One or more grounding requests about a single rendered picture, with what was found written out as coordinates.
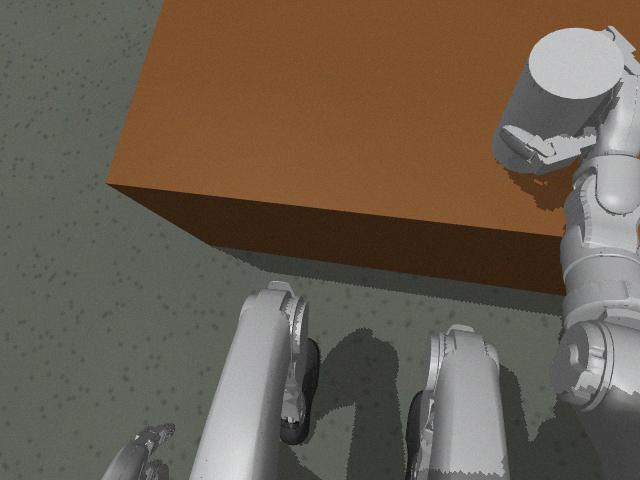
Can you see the left robot hand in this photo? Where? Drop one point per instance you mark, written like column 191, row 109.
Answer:
column 130, row 463

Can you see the can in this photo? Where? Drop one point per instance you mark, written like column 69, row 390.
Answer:
column 566, row 76

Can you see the left robot foot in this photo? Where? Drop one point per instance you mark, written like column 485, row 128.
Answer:
column 296, row 433

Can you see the right robot hand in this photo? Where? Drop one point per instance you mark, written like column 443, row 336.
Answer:
column 613, row 128

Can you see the right robot arm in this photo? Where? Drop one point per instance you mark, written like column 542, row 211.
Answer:
column 597, row 365

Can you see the right robot foot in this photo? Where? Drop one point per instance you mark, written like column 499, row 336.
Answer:
column 412, row 435

